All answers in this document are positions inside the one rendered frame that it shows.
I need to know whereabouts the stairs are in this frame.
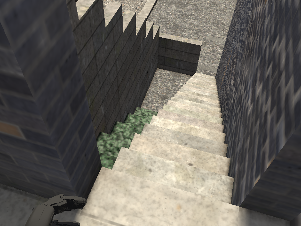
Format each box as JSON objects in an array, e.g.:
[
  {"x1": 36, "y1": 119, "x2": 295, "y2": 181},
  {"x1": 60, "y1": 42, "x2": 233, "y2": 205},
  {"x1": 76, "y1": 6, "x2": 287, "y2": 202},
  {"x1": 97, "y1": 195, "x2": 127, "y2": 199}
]
[{"x1": 112, "y1": 73, "x2": 234, "y2": 204}]

